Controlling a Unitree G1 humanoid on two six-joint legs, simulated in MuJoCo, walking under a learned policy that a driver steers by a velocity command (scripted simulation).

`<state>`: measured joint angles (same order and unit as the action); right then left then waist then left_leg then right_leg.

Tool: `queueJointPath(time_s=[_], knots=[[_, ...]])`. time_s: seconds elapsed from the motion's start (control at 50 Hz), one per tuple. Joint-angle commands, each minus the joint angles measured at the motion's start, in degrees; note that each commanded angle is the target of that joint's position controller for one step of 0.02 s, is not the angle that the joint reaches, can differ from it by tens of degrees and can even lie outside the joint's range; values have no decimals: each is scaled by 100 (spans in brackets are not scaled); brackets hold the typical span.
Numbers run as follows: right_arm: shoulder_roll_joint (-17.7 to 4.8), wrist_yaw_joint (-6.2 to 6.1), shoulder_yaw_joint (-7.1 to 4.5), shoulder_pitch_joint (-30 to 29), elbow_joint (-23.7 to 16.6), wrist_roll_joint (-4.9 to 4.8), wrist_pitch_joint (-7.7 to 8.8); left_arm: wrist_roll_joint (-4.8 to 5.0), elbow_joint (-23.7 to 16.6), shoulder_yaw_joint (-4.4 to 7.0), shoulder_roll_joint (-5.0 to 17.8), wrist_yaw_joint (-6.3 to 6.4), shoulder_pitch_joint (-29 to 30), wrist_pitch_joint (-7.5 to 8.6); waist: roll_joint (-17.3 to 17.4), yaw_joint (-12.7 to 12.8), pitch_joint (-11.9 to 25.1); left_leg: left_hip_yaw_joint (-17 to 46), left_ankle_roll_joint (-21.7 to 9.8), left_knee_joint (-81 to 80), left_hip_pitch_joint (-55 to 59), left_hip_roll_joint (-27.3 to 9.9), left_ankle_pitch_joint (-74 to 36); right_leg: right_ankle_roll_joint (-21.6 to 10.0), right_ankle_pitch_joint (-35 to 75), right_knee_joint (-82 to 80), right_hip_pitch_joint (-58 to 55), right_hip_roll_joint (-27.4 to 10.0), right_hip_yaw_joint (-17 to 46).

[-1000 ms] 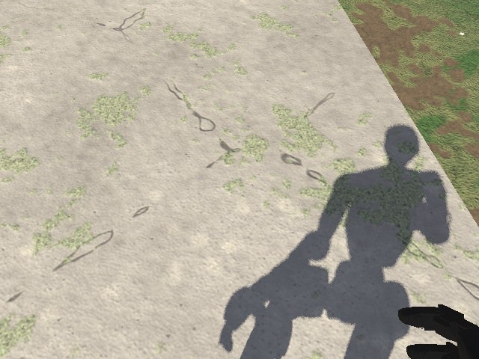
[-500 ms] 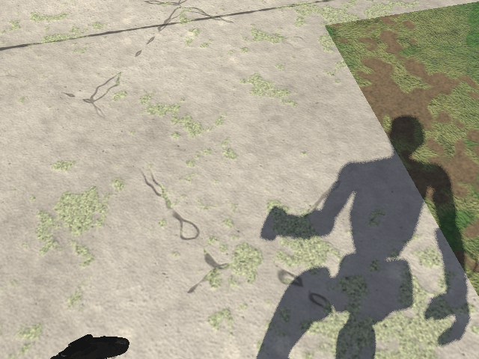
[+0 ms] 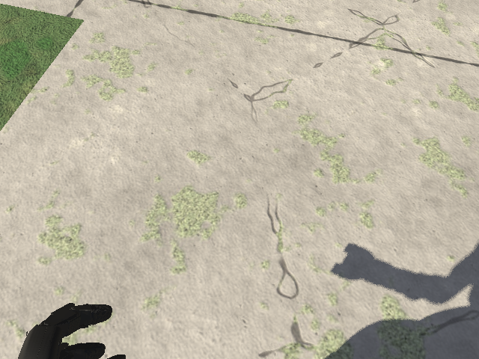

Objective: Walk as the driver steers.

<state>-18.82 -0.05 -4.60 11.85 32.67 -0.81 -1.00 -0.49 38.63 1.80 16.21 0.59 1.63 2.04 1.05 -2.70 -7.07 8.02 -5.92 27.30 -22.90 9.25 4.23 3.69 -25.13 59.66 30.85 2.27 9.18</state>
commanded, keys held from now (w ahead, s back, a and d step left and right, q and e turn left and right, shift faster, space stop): q+shift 0.02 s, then shift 0.66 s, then e+shift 0.32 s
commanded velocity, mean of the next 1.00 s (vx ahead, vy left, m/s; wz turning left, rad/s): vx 0.02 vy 0.00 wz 0.10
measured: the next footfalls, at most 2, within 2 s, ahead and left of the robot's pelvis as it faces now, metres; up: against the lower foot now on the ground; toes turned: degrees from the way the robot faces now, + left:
right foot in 0.24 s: +0.17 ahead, -0.17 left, +0.00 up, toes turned +16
left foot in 0.58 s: +0.04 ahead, +0.06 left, +0.00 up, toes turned +9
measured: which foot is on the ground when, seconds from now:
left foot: down 0.00-0.24, up 0.26-0.56, down 0.58-1.00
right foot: up 0.00-0.22, down 0.24-0.78, up 0.80-1.00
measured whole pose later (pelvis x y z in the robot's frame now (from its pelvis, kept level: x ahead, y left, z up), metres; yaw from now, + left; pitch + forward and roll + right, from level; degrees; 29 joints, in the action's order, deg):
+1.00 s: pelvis +0.07 -0.10 -0.01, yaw +2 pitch +1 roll +1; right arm -16.4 -3.2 -4.3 10.3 38.2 -0.6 -1.4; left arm 1.8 39.4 4.7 18.3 -1.8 -11.8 -2.7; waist 1.7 0.5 -2.6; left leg -5.2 2.7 36.1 -12.7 -4.5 23.5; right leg 0.4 -19.4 42.2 22.6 -1.3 -2.9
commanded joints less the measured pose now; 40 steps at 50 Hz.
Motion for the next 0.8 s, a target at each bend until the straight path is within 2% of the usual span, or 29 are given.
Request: queueJointPath(time_s=[0.02,0.08,0.16,0.18,0.22,0.24,0.26,0.28,0.3,0.32,0.34,0.38,0.42,0.46,0.5,0.52,0.54,0.56,0.58,0.6,0.62,0.64,0.7,0.74,0.78,0.8], knots=[[-1112,-219,-376,-202,-529,-18,-52,47,-117,209,533,22,-465,-19,-23,344,1686,1925,-788,-513,1077,-1340,-2040,164,540,-945,-389,223,-79],[-903,-273,-301,-299,-556,12,-154,76,-46,215,544,22,-503,-100,373,256,1702,1821,-564,-461,829,-1278,-1169,209,1047,-1294,-652,134,-133],[-661,-202,-188,-232,-511,87,-176,40,-173,235,575,-3,-293,-47,802,64,1465,2077,-488,-298,776,-1303,-495,70,1027,-1903,-935,19,-211],[-626,-183,-165,-251,-513,85,-175,34,-180,251,591,-26,-330,-9,861,77,1427,2167,-467,-195,822,-1321,-500,-11,1070,-2218,-1067,-5,-244],[-509,-160,-109,-289,-486,30,-174,1,-106,292,594,-78,-599,60,792,256,1303,2132,-225,96,677,-1120,-35,-257,1993,-3442,-1757,-146,-319],[-286,-143,-38,50,-422,73,-157,-107,-186,325,817,-68,-546,59,81,88,1325,1735,101,771,404,-733,1337,-563,2514,-3856,-2163,-931,467],[-328,-146,-41,437,-419,63,-127,-222,-268,385,1211,-40,-410,-11,-1301,-186,1065,752,508,1885,-297,208,3183,-1385,3548,-4089,-2234,-1931,1588],[-817,-159,-193,200,-480,111,-56,-245,-201,419,1154,-32,-641,-11,-1523,55,1035,515,801,3134,-618,-8,3401,-2052,3165,-4335,-1823,-2477,2510],[-1059,-175,-283,46,-383,59,-51,-142,-242,380,987,-4,-581,-14,-1012,116,951,549,902,3742,-662,-204,2976,-1971,2634,-4225,-1739,-2245,2165],[-952,-195,-276,22,-259,49,-101,-49,-243,327,811,22,-461,-42,-694,99,887,496,989,3962,-649,-254,2632,-1687,2201,-4146,-1703,-1851,1628],[-755,-218,-226,36,-196,72,-163,25,-257,272,694,39,-427,-62,-635,124,869,450,1066,4156,-693,-270,2446,-1520,1998,-4120,-1766,-1626,1349],[-399,-192,-103,57,-150,42,-187,26,-196,192,561,66,-469,-114,-680,140,833,213,1141,3999,-533,-336,2194,-1450,2017,-4173,-1752,-1306,866],[-170,-176,-2,-112,-174,30,-141,6,-126,168,475,66,-601,-168,-942,247,908,-139,1179,2947,-360,-588,2125,-1392,1832,-4157,-2054,-1077,560],[-29,-150,71,-248,-156,37,-104,8,-52,205,585,68,-799,-228,-1228,411,1006,-424,1178,1823,139,-807,2301,-1424,1814,-4116,-2189,-1048,508],[-145,-146,41,-208,-46,-14,-76,18,25,250,750,68,-1058,-268,-1297,528,1060,-542,1126,973,466,-823,2183,-1519,1975,-4011,-2327,-1197,704],[-172,-148,23,-50,72,-22,-65,53,45,243,759,71,-1067,-278,-1227,452,1080,-591,1064,393,733,-806,1758,-1493,2057,-3920,-2298,-1215,730],[-149,-147,24,156,215,-5,-54,105,76,224,725,70,-1076,-275,-1133,334,1059,-655,957,-357,1106,-769,1156,-1405,2145,-3846,-2159,-1180,700],[-204,-149,24,217,279,45,-44,136,150,207,678,62,-1259,-237,-1007,327,1055,-511,802,-744,1484,-830,704,-1217,2188,-3817,-1939,-1121,666],[-391,-174,14,214,232,123,-39,87,175,174,608,29,-1344,-154,-665,363,1159,-158,625,-613,1934,-1184,169,-939,2136,-3673,-1594,-1051,514],[-736,-175,-71,168,319,197,-36,7,107,154,476,-19,-1416,-47,286,601,1216,98,341,-127,1761,-1444,-118,-641,1767,-3489,-1432,-578,-137],[-339,-123,6,106,318,227,-1,-61,127,121,391,-38,-1129,6,438,423,1226,122,200,-259,1298,-1422,464,-383,1442,-3321,-1780,-347,-454],[-66,-93,99,33,322,262,39,-77,124,115,356,-51,-936,8,372,382,1079,154,231,-400,1010,-1406,909,-291,1443,-3284,-1910,-316,-472],[-96,-108,113,69,408,233,150,-14,210,123,332,-18,-951,-90,373,367,657,-36,443,-419,756,-1243,1194,-386,1653,-3234,-1736,-333,-379],[-451,-199,-25,288,416,187,138,113,103,216,608,-10,-783,-131,430,216,432,-38,372,-365,930,-1326,1129,-478,1697,-2889,-1095,-177,-378],[-654,-290,-123,461,410,163,73,185,-4,278,653,-22,-786,-171,741,160,381,341,14,-547,1023,-1866,730,-439,1452,-2292,-607,-52,-539],[-650,-332,-135,339,352,171,46,187,-35,289,598,-43,-888,-199,987,201,431,592,-248,-611,1091,-2276,279,-395,811,-1798,-383,-59,-676]])
Velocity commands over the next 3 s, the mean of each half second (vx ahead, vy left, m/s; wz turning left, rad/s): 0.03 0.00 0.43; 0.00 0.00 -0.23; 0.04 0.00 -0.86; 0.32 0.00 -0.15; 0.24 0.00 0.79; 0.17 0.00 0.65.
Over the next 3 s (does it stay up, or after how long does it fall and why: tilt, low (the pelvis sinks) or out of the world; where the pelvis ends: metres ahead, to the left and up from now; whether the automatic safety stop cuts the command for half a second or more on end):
stays up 0.50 -0.31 0.02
